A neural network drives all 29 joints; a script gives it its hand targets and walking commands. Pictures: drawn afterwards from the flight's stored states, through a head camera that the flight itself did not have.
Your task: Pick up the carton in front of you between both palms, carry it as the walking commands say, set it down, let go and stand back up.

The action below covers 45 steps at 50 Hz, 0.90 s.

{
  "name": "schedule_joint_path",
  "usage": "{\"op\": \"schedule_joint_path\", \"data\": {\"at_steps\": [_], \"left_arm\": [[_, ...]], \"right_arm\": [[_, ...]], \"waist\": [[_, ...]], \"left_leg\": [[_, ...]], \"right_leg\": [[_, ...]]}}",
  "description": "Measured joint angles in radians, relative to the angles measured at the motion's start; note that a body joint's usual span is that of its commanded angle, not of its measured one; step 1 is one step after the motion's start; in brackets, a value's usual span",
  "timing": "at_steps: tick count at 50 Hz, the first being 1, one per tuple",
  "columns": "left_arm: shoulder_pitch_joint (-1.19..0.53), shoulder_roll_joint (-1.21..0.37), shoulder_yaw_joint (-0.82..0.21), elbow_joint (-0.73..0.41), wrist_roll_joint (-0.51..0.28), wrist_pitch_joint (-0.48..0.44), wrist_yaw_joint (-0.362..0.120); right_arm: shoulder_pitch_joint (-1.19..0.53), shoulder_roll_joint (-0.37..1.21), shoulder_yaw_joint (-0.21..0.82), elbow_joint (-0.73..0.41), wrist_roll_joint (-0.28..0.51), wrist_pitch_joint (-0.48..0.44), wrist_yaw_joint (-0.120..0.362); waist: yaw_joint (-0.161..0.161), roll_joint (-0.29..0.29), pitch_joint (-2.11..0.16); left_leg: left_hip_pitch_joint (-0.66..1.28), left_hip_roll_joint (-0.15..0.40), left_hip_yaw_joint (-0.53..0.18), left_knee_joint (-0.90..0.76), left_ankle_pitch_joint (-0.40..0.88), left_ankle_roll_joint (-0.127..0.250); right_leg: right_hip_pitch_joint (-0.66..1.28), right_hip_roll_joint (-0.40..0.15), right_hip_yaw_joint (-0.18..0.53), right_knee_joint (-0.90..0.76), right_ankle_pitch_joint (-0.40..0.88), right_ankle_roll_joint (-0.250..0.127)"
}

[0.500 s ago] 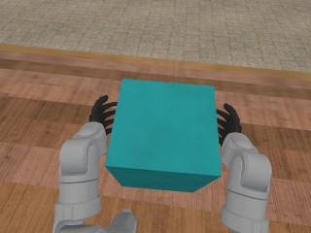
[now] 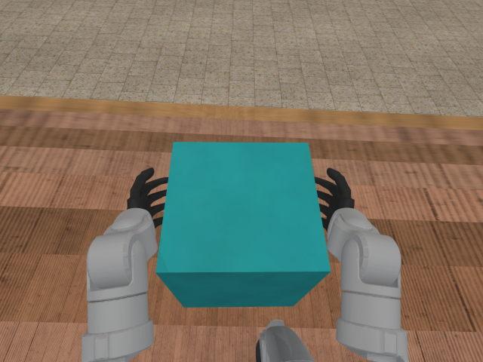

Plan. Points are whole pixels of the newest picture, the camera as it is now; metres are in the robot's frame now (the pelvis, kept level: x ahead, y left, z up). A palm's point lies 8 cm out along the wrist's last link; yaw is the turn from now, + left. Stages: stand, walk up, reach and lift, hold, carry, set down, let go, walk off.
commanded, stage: carry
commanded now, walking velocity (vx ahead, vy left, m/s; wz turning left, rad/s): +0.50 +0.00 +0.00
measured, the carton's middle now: (239, 233) +0.34 -0.02 +0.00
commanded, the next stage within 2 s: none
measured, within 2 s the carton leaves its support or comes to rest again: neither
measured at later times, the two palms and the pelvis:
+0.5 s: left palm (159, 107) +0.68 +0.16 -0.01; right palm (281, 110) +0.69 -0.14 -0.03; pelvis +0.36 -0.01 -0.11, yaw -1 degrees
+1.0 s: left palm (184, 68) +1.06 +0.13 -0.16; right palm (267, 68) +1.07 -0.17 -0.16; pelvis +0.74 -0.01 -0.26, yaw +1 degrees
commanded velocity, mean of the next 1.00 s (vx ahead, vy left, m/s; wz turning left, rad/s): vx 0.50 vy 0.00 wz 0.00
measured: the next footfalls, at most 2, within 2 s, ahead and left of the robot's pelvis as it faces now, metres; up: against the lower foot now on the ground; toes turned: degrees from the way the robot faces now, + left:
right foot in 0.12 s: +0.27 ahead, -0.06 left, -0.10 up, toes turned +3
left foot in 0.58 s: +0.58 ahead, +0.07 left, -0.21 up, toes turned +0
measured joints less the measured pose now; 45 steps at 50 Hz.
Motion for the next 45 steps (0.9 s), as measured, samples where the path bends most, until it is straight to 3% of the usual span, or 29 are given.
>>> {"op": "schedule_joint_path", "data": {"at_steps": [3,5,6,7,8,10,12,15,19,24,27,29,31,33,35,38,41,45], "left_arm": [[0.032,0.004,-0.013,-0.039,-0.001,-0.017,-0.008],[0.030,-0.002,-0.029,-0.032,0.004,-0.024,-0.008],[0.018,-0.008,-0.041,-0.016,0.012,-0.024,-0.008],[0.005,-0.009,-0.050,-0.001,0.020,-0.026,-0.007],[-0.007,0.000,-0.061,0.019,0.020,-0.029,-0.003],[-0.010,0.025,-0.086,0.066,0.001,-0.028,0.013],[-0.002,0.050,-0.087,0.100,-0.036,-0.005,0.028],[-0.004,0.067,-0.081,0.151,-0.071,0.000,0.042],[-0.041,0.064,-0.082,0.200,-0.093,-0.039,0.041],[-0.055,0.048,-0.099,0.187,-0.094,-0.071,0.040],[-0.051,0.047,-0.104,0.155,-0.093,-0.068,0.040],[-0.041,0.063,-0.094,0.131,-0.090,-0.052,0.035],[-0.045,0.084,-0.087,0.126,-0.093,-0.041,0.031],[-0.042,0.085,-0.084,0.128,-0.081,-0.024,0.028],[-0.035,0.062,-0.068,0.125,-0.056,0.001,0.027],[-0.010,0.028,-0.038,0.108,-0.021,0.015,0.025],[0.017,0.013,-0.022,0.071,-0.011,-0.004,0.013],[0.045,0.017,-0.022,0.000,-0.010,-0.028,0.005]], "right_arm": [[0.021,0.004,0.017,-0.024,0.006,-0.022,0.000],[0.040,-0.010,0.018,-0.044,0.012,-0.021,0.001],[0.052,-0.023,0.014,-0.055,0.017,-0.016,0.001],[0.049,-0.038,0.015,-0.053,0.022,-0.013,0.003],[0.042,-0.050,0.015,-0.043,0.024,-0.013,0.004],[0.038,-0.056,0.011,-0.012,0.018,-0.002,0.006],[0.042,-0.032,0.003,0.017,-0.006,0.019,0.006],[0.065,0.011,-0.017,0.035,-0.047,0.019,0.005],[0.091,0.016,-0.028,0.001,-0.063,-0.005,0.006],[0.106,-0.004,-0.029,-0.064,-0.051,-0.008,0.013],[0.101,-0.012,-0.021,-0.092,-0.045,0.000,0.013],[0.073,-0.012,0.000,-0.068,-0.052,0.007,0.011],[0.038,-0.014,0.016,-0.036,-0.058,0.012,0.005],[0.029,-0.030,0.031,-0.006,-0.039,0.021,-0.006],[0.029,-0.046,0.034,0.018,-0.009,0.035,-0.016],[0.027,-0.049,0.034,0.057,0.015,0.031,-0.018],[0.016,-0.044,0.039,0.058,0.021,0.014,-0.018],[0.008,-0.030,0.050,0.030,0.026,-0.016,-0.018]], "waist": [[-0.014,-0.014,-0.007],[0.008,-0.024,-0.015],[0.035,-0.031,-0.023],[0.063,-0.025,-0.033],[0.082,-0.017,-0.041],[0.132,0.004,-0.047],[0.165,-0.001,-0.057],[0.186,-0.002,-0.061],[0.201,0.012,-0.053],[0.205,0.036,-0.064],[0.192,0.048,-0.089],[0.149,0.051,-0.101],[0.091,0.035,-0.117],[0.042,0.024,-0.124],[0.012,0.023,-0.119],[-0.002,0.021,-0.103],[-0.009,0.021,-0.075],[-0.031,0.001,-0.056]], "left_leg": [[0.062,-0.013,-0.013,0.078,-0.102,-0.005],[0.075,-0.008,0.011,0.239,-0.002,-0.002],[0.057,0.001,0.029,0.381,0.047,-0.012],[0.016,0.012,0.023,0.527,0.040,-0.038],[-0.037,0.016,-0.006,0.636,0.023,-0.059],[-0.139,0.038,-0.072,0.699,0.020,-0.084],[-0.230,0.057,-0.114,0.606,0.051,-0.104],[-0.321,0.109,-0.138,0.371,0.151,-0.122],[-0.399,0.151,-0.151,0.189,0.473,-0.106],[-0.327,0.138,-0.114,-0.200,0.774,-0.100],[-0.228,0.111,-0.061,-0.340,0.878,-0.078],[-0.111,0.095,-0.020,-0.390,0.843,-0.056],[-0.072,0.063,-0.024,-0.322,0.531,-0.044],[-0.080,0.028,-0.031,-0.232,0.323,-0.037],[-0.088,0.011,-0.030,-0.165,0.272,-0.031],[-0.066,0.005,-0.028,-0.118,0.186,-0.018],[-0.031,0.008,-0.036,-0.071,0.100,-0.026],[0.036,-0.001,-0.061,0.007,-0.041,-0.038]], "right_leg": [[0.089,0.028,-0.063,-0.257,0.218,-0.004],[0.196,0.056,-0.120,-0.334,0.280,-0.025],[0.271,0.066,-0.133,-0.362,0.228,-0.044],[0.309,0.084,-0.121,-0.339,0.041,-0.054],[0.319,0.114,-0.078,-0.302,-0.121,-0.038],[0.312,0.157,-0.073,-0.199,-0.305,-0.059],[0.315,0.165,-0.070,-0.140,-0.369,-0.099],[0.351,0.165,-0.064,-0.115,-0.442,-0.096],[0.407,0.171,-0.047,-0.103,-0.522,-0.093],[0.478,0.176,-0.004,-0.023,-0.678,-0.082],[0.522,0.186,0.001,0.077,-0.781,-0.073],[0.506,0.179,-0.028,0.276,-0.646,-0.044],[0.405,0.152,-0.036,0.544,-0.634,-0.006],[0.293,0.117,-0.015,0.634,-0.602,0.008],[0.189,0.082,0.014,0.584,-0.567,0.019],[0.074,0.034,0.037,0.387,-0.499,0.039],[0.000,0.005,0.041,0.239,-0.264,0.028],[0.030,0.005,0.017,-0.116,0.064,0.010]]}}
